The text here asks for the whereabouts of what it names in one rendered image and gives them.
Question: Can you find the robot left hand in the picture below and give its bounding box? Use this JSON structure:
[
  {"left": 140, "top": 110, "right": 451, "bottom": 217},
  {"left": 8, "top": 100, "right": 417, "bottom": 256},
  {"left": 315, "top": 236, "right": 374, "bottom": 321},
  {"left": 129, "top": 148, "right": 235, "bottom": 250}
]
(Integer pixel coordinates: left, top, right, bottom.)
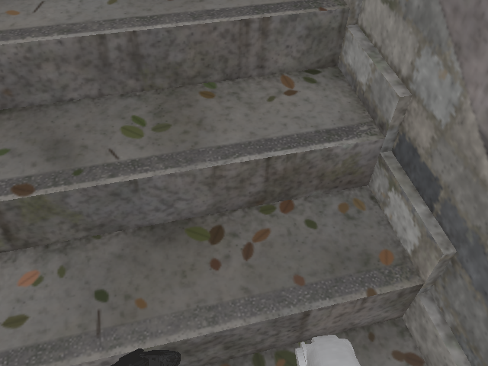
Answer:
[{"left": 111, "top": 348, "right": 181, "bottom": 366}]

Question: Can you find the robot right thigh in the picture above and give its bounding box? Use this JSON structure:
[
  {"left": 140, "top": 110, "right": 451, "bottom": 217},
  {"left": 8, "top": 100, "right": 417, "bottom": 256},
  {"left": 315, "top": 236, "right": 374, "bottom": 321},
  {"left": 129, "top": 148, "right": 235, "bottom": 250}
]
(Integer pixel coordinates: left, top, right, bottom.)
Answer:
[{"left": 295, "top": 335, "right": 361, "bottom": 366}]

